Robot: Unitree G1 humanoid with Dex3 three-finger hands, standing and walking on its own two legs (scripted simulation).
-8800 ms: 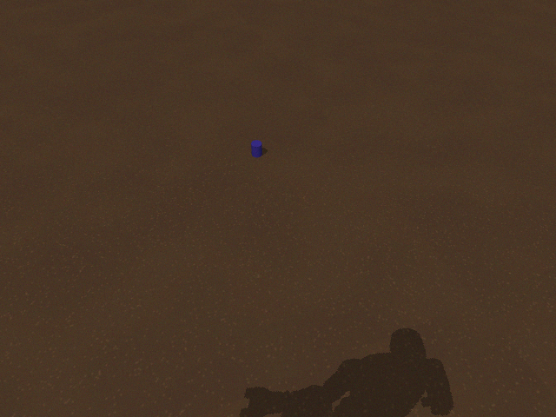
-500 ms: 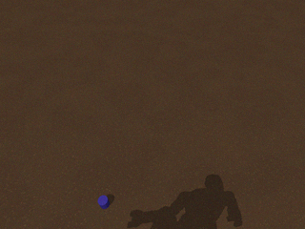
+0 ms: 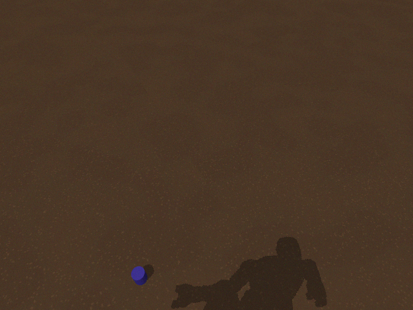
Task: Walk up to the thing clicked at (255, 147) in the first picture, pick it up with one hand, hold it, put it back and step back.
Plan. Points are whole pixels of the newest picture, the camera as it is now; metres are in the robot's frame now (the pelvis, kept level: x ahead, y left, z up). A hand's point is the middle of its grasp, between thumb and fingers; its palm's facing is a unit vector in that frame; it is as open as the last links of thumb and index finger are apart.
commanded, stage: rise first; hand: left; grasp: from above
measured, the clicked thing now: (139, 275) +0.42 +0.29 -0.75
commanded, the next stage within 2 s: none
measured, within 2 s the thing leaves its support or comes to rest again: neither
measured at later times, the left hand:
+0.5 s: hand out of the picture +0.13 +0.26 -0.19, palm faces -0.07 -0.92 -0.38, open 12.2 cm
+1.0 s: hand out of the picture +0.13 +0.30 -0.29, palm faces -0.29 -0.78 -0.55, open 14.1 cm
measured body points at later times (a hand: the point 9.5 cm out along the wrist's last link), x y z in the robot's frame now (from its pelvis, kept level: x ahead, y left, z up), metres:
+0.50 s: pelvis -0.02 +0.01 -0.04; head +0.05 +0.01 +0.41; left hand +0.13 +0.31 -0.16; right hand +0.09 -0.25 -0.15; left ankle -0.03 +0.13 -0.75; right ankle +0.00 -0.12 -0.75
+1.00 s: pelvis -0.04 +0.02 -0.14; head +0.08 +0.04 +0.29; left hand +0.14 +0.34 -0.26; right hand +0.16 -0.23 -0.23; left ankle -0.03 +0.13 -0.75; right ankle +0.00 -0.12 -0.75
